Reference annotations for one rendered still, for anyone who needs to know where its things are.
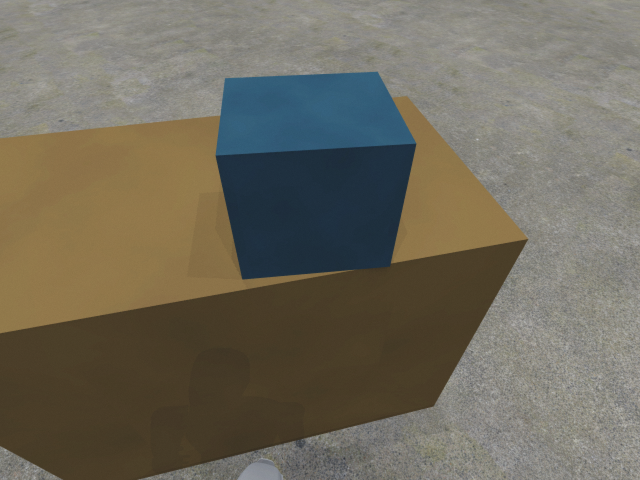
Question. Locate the left robot shin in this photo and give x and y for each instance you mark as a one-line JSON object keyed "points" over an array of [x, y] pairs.
{"points": [[266, 461]]}

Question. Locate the pedestal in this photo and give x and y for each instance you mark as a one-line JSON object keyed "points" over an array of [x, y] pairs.
{"points": [[130, 346]]}

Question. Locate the carton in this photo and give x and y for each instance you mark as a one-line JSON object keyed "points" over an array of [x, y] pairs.
{"points": [[314, 171]]}

